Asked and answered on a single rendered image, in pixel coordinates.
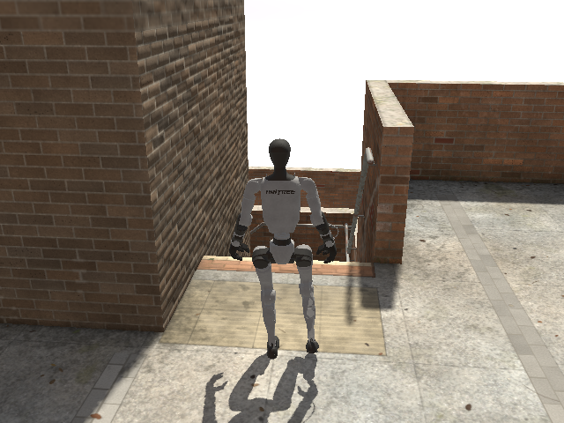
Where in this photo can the robot right hand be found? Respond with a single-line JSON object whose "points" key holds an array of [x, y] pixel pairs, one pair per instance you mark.
{"points": [[332, 250]]}

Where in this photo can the robot left hand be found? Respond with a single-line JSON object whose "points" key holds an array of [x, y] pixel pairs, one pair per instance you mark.
{"points": [[241, 248]]}

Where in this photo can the robot right upper arm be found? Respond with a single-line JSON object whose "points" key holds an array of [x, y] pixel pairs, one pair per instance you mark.
{"points": [[308, 185]]}

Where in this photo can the right robot foot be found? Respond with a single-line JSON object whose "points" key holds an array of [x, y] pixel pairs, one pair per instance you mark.
{"points": [[312, 346]]}

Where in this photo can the robot left upper arm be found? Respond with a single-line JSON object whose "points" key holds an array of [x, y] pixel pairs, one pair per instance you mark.
{"points": [[247, 204]]}

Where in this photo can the humanoid robot torso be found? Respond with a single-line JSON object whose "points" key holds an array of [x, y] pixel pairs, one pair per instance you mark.
{"points": [[281, 204]]}

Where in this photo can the left robot forearm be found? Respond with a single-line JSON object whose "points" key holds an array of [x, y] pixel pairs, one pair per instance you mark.
{"points": [[239, 232]]}

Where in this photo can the right robot forearm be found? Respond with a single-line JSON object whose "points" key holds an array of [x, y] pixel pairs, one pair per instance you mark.
{"points": [[325, 233]]}

